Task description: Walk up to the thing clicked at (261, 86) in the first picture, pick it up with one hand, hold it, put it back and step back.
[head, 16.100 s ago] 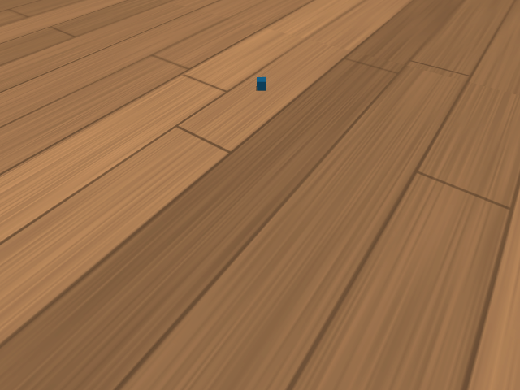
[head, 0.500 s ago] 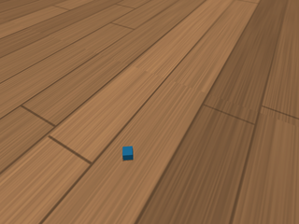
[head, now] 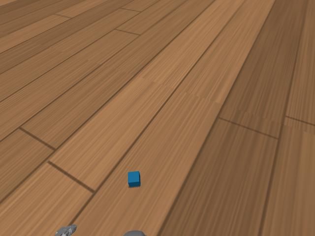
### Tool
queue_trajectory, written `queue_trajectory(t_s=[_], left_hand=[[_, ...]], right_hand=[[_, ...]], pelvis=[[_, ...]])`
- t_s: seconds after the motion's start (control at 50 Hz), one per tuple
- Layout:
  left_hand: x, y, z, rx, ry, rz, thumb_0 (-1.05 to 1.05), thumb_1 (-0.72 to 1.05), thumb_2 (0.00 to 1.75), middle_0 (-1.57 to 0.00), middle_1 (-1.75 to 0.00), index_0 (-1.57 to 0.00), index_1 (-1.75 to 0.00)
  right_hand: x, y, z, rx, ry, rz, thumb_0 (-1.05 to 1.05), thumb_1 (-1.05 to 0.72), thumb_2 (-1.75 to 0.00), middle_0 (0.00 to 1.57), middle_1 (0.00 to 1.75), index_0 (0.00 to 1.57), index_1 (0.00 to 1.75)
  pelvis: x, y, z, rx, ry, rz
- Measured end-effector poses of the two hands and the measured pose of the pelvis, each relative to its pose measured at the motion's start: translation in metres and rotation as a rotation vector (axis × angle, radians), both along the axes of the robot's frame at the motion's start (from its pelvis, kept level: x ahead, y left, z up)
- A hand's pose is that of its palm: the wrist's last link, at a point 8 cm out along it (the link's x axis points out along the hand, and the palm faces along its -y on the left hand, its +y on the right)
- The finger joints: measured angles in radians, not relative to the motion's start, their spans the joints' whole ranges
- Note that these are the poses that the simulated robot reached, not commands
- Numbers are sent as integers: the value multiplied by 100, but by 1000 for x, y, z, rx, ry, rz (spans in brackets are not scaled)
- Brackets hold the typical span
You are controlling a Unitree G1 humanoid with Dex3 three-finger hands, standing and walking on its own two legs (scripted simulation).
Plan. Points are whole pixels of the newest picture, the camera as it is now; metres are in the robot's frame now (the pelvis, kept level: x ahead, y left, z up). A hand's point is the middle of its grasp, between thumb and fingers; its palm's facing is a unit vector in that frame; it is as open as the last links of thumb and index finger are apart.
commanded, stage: walk up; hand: left
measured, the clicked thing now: (134, 179) +0.59 +0.23 -0.73
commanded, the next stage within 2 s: stand in 1.62 s
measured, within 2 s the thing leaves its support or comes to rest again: neither
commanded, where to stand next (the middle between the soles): +0.20 -0.01 m, yaw +0 degrees
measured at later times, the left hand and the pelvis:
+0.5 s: hand out of the picture +0.14 +0.27 -0.16, palm faces -0.05 -0.94 -0.35, open 7.4 cm; pelvis +0.09 +0.00 -0.01, yaw -2 degrees
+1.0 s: hand (89, 216) +0.22 +0.24 -0.14, palm faces -0.04 -0.94 -0.33, open 7.4 cm; pelvis +0.11 -0.01 +0.01, yaw -2 degrees
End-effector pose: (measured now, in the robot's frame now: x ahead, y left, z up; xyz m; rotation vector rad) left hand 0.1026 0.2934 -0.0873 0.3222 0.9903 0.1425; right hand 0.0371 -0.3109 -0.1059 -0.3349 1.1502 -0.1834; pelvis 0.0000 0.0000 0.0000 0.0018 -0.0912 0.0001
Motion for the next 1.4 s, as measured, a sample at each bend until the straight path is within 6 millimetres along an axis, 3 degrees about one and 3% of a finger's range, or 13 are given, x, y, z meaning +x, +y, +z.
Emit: queue_trajectory(t_s=[0.1,0.18,0.3,0.38,0.56,0.68,0.82,0.94,1.16,1.4], left_hand=[[-2,16,-8,-6,50,26,0,90,90,-21,-30,-21,-30],[2,33,-29,-10,98,56,0,90,90,-21,-30,-21,-30],[12,35,-46,-22,217,54,1,90,90,-20,-30,-21,-30],[19,30,-45,-16,254,52,1,90,90,-20,-30,-21,-30],[45,12,-32,34,214,64,1,90,90,-21,-30,-21,-30],[72,5,-21,40,168,55,1,90,90,-21,-30,-21,-30],[98,-2,-14,32,132,43,0,90,90,-21,-30,-21,-30],[107,-6,-13,16,140,36,0,90,90,-21,-30,-21,-30],[97,-6,-17,1,199,47,0,90,90,-21,-30,-21,-30],[80,-2,-17,10,251,74,0,90,90,-21,-30,-21,-30]], right_hand=[[20,0,13,-46,9,21,0,-91,-90,20,30,21,30],[30,2,14,-115,13,11,0,-91,-90,20,30,21,30],[51,13,22,-122,0,-16,0,-90,-90,20,30,21,30],[74,13,22,-103,-14,-3,0,-90,-90,20,30,21,30],[130,2,-3,-29,-29,-12,0,-90,-90,20,30,21,30],[152,6,-7,16,-41,-11,0,-91,-90,20,30,21,30],[154,7,-3,27,-12,-28,0,-91,-90,20,30,21,30],[142,3,2,14,32,-53,0,-91,-90,20,30,21,30],[124,-1,7,-4,86,-84,0,-91,-90,20,30,21,30],[128,6,3,17,95,-78,0,-91,-90,20,30,21,30]], pelvis=[[23,5,1,-7,18,-4],[44,16,-10,-14,24,-11],[65,18,-6,0,32,-27],[76,14,-4,-8,42,-39],[94,-3,-7,-10,44,-23],[100,-5,-2,0,45,-23],[104,-7,6,1,41,-24],[106,-7,12,-1,40,-26],[107,-5,17,-2,42,-30],[110,-5,18,-3,49,-24]])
